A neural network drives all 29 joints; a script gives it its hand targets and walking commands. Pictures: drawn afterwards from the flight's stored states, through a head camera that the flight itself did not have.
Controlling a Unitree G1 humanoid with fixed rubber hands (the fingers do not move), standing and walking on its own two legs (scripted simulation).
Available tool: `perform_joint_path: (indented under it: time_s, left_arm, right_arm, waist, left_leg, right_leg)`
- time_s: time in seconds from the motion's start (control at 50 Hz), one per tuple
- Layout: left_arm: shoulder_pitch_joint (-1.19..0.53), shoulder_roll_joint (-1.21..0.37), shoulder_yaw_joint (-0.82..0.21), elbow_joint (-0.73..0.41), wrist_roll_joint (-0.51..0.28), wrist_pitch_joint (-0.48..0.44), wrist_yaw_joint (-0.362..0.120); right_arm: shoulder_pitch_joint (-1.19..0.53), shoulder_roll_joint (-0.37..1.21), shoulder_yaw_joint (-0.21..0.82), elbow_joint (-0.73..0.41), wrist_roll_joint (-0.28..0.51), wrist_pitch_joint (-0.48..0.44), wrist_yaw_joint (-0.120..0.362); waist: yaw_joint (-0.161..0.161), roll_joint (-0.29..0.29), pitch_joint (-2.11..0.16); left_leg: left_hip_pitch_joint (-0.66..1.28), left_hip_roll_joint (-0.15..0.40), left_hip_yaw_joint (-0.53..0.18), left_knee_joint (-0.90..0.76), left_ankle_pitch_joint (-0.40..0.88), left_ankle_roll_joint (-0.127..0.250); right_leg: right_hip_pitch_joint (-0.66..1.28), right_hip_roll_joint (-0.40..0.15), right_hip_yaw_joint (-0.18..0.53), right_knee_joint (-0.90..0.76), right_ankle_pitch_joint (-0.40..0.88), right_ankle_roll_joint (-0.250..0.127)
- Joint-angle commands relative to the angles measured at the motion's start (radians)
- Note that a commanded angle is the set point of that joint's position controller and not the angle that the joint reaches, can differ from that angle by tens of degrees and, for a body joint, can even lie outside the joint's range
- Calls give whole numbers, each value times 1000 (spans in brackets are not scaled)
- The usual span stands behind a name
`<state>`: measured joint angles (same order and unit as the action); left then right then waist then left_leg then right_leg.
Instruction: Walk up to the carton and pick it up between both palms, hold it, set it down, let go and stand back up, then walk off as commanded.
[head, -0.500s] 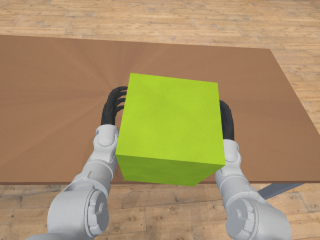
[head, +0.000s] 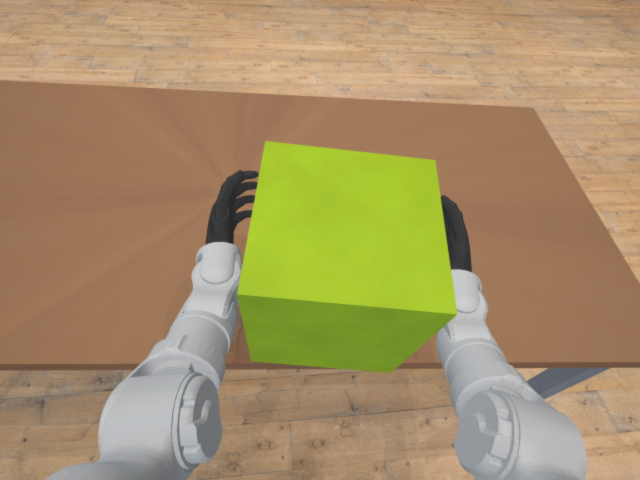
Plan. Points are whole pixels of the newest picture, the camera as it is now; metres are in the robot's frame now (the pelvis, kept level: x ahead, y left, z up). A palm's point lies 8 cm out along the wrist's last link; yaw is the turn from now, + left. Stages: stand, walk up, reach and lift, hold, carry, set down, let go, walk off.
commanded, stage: reach and lift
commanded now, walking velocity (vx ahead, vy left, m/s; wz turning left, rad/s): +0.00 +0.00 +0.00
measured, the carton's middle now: (334, 269) +0.39 +0.00 +0.02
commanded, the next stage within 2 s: none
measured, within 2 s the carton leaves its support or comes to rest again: neither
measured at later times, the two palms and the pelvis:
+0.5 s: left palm (192, 187) +0.38 +0.16 +0.17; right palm (476, 214) +0.39 -0.14 +0.16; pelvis +0.00 +0.00 +0.01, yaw +1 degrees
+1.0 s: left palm (195, 183) +0.37 +0.16 +0.19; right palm (499, 217) +0.37 -0.15 +0.18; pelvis -0.02 -0.01 +0.01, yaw +1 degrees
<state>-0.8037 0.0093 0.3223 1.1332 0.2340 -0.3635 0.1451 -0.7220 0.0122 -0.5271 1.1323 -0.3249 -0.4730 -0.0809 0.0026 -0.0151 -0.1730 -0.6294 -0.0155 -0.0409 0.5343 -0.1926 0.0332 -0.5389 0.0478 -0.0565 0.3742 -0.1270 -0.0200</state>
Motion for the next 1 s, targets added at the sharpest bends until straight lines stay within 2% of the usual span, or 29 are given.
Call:
perform_joint_path:
  time_s: [0.0, 0.06, 0.08, 0.16, 0.2, 0.22, 0.24, 0.28, 0.3, 0.32, 0.34, 0.36, 0.38, 0.42, 0.46, 0.48, 0.5, 0.52, 0.54, 0.56, 0.58, 0.66, 0.68, 0.72, 0.74, 0.82, 0.9, 0.94, 0.98]
  left_arm:
    - [-486, -785, -506, -242, -41, 27, -93]
    - [-473, -755, -489, -337, -31, 66, -103]
    - [-443, -773, -509, -360, -36, 92, -103]
    - [-475, -741, -473, -433, -44, 163, -121]
    - [-506, -741, -486, -498, -49, 213, -124]
    - [-516, -728, -490, -489, -49, 241, -128]
    - [-521, -756, -539, -539, -75, 267, -124]
    - [-560, -759, -586, -604, -112, 321, -126]
    - [-583, -756, -592, -603, -122, 351, -132]
    - [-551, -763, -599, -614, -118, 390, -132]
    - [-546, -757, -579, -596, -112, 430, -141]
    - [-521, -732, -538, -521, -92, 478, -157]
    - [-533, -711, -508, -539, -82, 515, -162]
    - [-500, -638, -388, -441, -31, 600, -199]
    - [-540, -618, -323, -449, -10, 650, -225]
    - [-558, -637, -320, -450, -25, 673, -234]
    - [-555, -651, -326, -452, -40, 683, -249]
    - [-609, -684, -352, -442, -67, 685, -252]
    - [-661, -732, -398, -498, -100, 678, -243]
    - [-658, -739, -410, -459, -110, 694, -236]
    - [-717, -776, -440, -505, -131, 683, -232]
    - [-737, -859, -554, -586, -185, 678, -196]
    - [-733, -885, -562, -633, -197, 685, -187]
    - [-737, -834, -513, -549, -149, 704, -193]
    - [-754, -839, -503, -583, -143, 711, -192]
    - [-628, -779, -429, -537, -95, 767, -212]
    - [-607, -733, -383, -527, -75, 799, -237]
    - [-629, -741, -410, -591, -99, 806, -227]
    - [-656, -751, -430, -602, -116, 808, -220]
  right_arm:
    - [-616, 553, 587, -188, 47, 9, 141]
    - [-577, 578, 652, -259, 119, 65, 126]
    - [-545, 577, 664, -271, 129, 87, 119]
    - [-570, 617, 707, -365, 205, 175, 90]
    - [-596, 648, 750, -436, 242, 216, 83]
    - [-584, 622, 733, -432, 251, 242, 74]
    - [-659, 638, 780, -529, 278, 244, 76]
    - [-682, 640, 802, -578, 317, 291, 69]
    - [-697, 613, 767, -560, 309, 311, 65]
    - [-671, 605, 776, -537, 328, 344, 67]
    - [-706, 588, 766, -530, 340, 363, 69]
    - [-675, 545, 710, -459, 321, 406, 64]
    - [-675, 558, 695, -436, 319, 439, 62]
    - [-682, 507, 611, -377, 282, 500, 63]
    - [-739, 490, 533, -354, 272, 524, 65]
    - [-774, 470, 493, -363, 268, 529, 70]
    - [-816, 470, 476, -413, 264, 515, 67]
    - [-883, 475, 433, -442, 255, 501, 71]
    - [-947, 504, 451, -494, 270, 480, 78]
    - [-940, 496, 449, -455, 281, 497, 85]
    - [-975, 525, 432, -486, 282, 482, 93]
    - [-976, 530, 465, -523, 334, 476, 110]
    - [-961, 541, 492, -533, 360, 484, 115]
    - [-919, 494, 412, -410, 325, 511, 117]
    - [-879, 510, 414, -376, 333, 520, 124]
    - [-823, 448, 382, -336, 335, 548, 122]
    - [-895, 436, 410, -431, 357, 560, 108]
    - [-970, 471, 487, -525, 399, 553, 95]
    - [-1017, 502, 525, -579, 429, 558, 88]
  waist:
    - [18, 158, -882]
    - [22, 111, -876]
    - [6, 107, -851]
    - [2, 4, -745]
    - [5, 5, -724]
    - [-16, 16, -661]
    - [-2, 31, -722]
    - [-20, 20, -667]
    - [-37, 44, -608]
    - [-30, 52, -560]
    - [-16, 42, -523]
    - [-44, 31, -384]
    - [-32, 8, -353]
    - [-41, -62, -126]
    - [-49, -71, -80]
    - [-71, -54, -87]
    - [-79, -53, -120]
    - [-96, -12, -152]
    - [-90, 21, -223]
    - [-91, 33, -190]
    - [-108, 74, -267]
    - [-116, 151, -370]
    - [-104, 153, -395]
    - [-115, 164, -278]
    - [-119, 159, -273]
    - [-122, 136, -195]
    - [-107, 95, -201]
    - [-74, 76, -283]
    - [-72, 98, -311]
  left_leg:
    - [679, 69, 7, -32, 636, -168]
    - [688, 60, 16, -20, 707, -163]
    - [689, 57, 13, -26, 724, -167]
    - [604, 38, 23, -62, 611, -133]
    - [589, 30, 29, -79, 567, -119]
    - [585, 27, 27, -98, 515, -118]
    - [616, 28, 20, -80, 570, -120]
    - [680, 37, 3, -75, 598, -126]
    - [689, 39, -2, -82, 575, -135]
    - [727, 44, -2, -83, 575, -142]
    - [740, 49, 0, -88, 544, -139]
    - [717, 51, 2, -126, 429, -127]
    - [694, 52, 12, -150, 335, -111]
    - [586, 47, 27, -229, 75, -69]
    - [532, 47, 35, -274, -44, -40]
    - [522, 42, 38, -289, -71, -42]
    - [526, 41, 31, -289, -50, -37]
    - [504, 46, 18, -293, -63, -42]
    - [517, 43, 14, -280, -34, -56]
    - [516, 45, 10, -285, -42, -61]
    - [517, 53, -4, -275, -35, -66]
    - [580, 60, -21, -240, 71, -108]
    - [611, 58, -26, -225, 114, -114]
    - [559, 59, -22, -261, -14, -110]
    - [557, 67, -21, -272, -51, -109]
    - [533, 64, -9, -309, -79, -94]
    - [569, 38, 6, -277, 1, -85]
    - [591, 33, 15, -248, 97, -82]
    - [608, 31, 6, -233, 132, -85]
  right_leg:
    - [234, 18, -41, -25, 277, -18]
    - [360, 10, -11, -19, 409, -3]
    - [386, 12, -15, -10, 428, 5]
    - [545, -3, 17, -21, 458, 29]
    - [599, -11, 25, -10, 474, 39]
    - [592, -15, 24, -23, 427, 39]
    - [583, -4, 20, -10, 454, 40]
    - [527, 8, 15, -32, 385, 40]
    - [488, 8, 11, -51, 327, 34]
    - [465, 14, 5, -60, 279, 34]
    - [447, 15, 5, -76, 236, 26]
    - [439, 6, 4, -97, 156, 20]
    - [463, -2, 9, -100, 103, 20]
    - [511, -28, 23, -129, -41, 21]
    - [559, -46, 34, -124, -115, 26]
    - [568, -46, 28, -130, -132, 24]
    - [586, -40, 23, -128, -107, 27]
    - [593, -33, 22, -108, -92, 26]
    - [586, -30, 16, -91, -56, 22]
    - [559, -32, 23, -101, -65, 19]
    - [570, -27, 22, -84, -30, 18]
    - [522, -12, 5, -75, 51, 10]
    - [521, -4, 0, -73, 71, 9]
    - [503, -16, 5, -88, -14, 8]
    - [517, -13, -2, -82, -28, 7]
    - [578, -26, 7, -98, -24, 21]
    - [591, -44, 34, -117, -18, 22]
    - [610, -38, 36, -103, 44, 24]
    - [604, -35, 38, -100, 67, 21]
